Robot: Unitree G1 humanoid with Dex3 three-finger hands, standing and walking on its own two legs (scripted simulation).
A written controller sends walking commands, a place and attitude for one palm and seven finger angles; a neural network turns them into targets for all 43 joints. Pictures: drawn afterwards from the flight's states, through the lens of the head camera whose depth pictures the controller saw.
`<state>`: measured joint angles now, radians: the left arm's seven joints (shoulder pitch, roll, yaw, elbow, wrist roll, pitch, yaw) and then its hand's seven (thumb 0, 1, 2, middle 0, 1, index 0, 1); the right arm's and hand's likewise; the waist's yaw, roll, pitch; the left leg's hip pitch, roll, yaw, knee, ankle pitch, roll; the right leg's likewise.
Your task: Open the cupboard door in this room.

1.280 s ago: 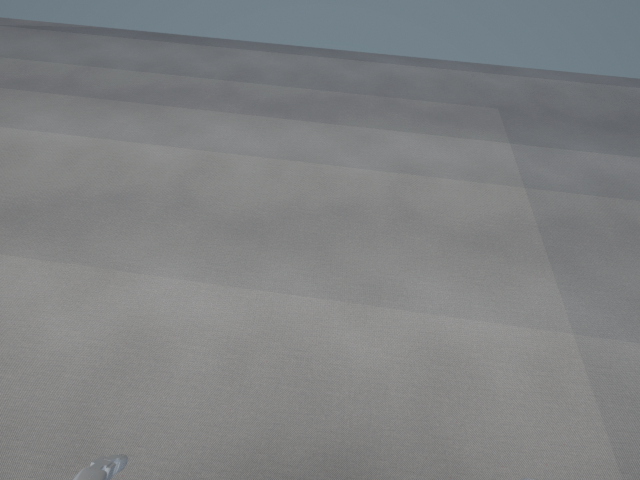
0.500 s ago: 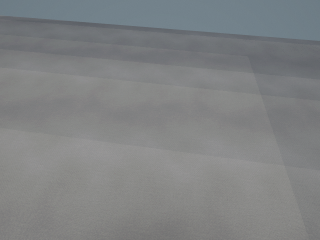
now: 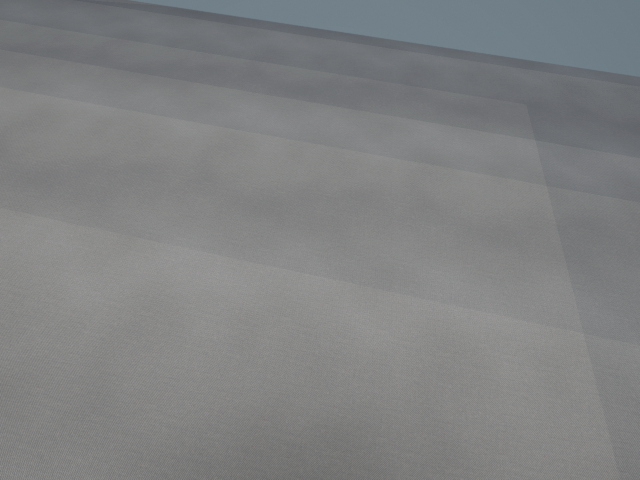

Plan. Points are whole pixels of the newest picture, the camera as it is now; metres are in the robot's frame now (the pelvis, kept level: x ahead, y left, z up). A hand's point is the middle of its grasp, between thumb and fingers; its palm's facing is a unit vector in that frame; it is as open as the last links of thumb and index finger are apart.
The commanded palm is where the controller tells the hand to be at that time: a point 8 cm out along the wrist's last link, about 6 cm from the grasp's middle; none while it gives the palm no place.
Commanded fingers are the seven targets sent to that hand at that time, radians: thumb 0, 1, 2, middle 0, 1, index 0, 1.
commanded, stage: turn or walk to find it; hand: left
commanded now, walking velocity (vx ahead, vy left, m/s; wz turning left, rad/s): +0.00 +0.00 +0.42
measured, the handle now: out of the picture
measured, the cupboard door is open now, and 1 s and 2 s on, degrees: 0 0 0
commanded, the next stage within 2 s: none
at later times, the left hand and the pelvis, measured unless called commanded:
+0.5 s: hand out of the picture -0.01 +0.17 -0.14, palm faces +0.23 -0.93 -0.30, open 7.4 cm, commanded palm none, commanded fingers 0.00 0.90 0.90 -0.20 -0.30 -0.20 -0.30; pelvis -0.04 -0.04 +0.01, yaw +13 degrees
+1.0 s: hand out of the picture -0.12 +0.21 -0.16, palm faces +0.47 -0.85 -0.25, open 7.4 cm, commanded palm none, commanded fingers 0.00 0.90 0.90 -0.20 -0.30 -0.20 -0.30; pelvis -0.06 +0.00 +0.01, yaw +26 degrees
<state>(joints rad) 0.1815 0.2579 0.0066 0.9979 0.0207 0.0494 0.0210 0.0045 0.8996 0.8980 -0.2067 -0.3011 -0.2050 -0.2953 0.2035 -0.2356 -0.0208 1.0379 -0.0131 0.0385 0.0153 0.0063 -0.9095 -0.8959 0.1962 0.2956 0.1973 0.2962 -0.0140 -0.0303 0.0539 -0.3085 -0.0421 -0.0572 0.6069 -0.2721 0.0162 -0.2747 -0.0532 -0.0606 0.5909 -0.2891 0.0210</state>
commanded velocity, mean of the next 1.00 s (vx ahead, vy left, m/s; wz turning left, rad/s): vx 0.00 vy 0.00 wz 0.42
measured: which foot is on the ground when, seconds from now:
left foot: down 0.00-0.34, up 0.36-0.76, down 0.78-1.00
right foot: down 0.00-0.00, up 0.02-0.32, down 0.34-0.78, up 0.80-1.00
